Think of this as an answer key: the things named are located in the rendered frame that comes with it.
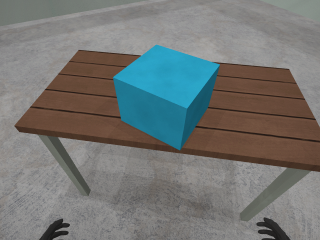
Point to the table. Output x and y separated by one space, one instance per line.
256 114

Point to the robot left hand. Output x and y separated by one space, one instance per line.
50 233

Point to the robot right hand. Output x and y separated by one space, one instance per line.
275 231

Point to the carton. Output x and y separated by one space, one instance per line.
165 93

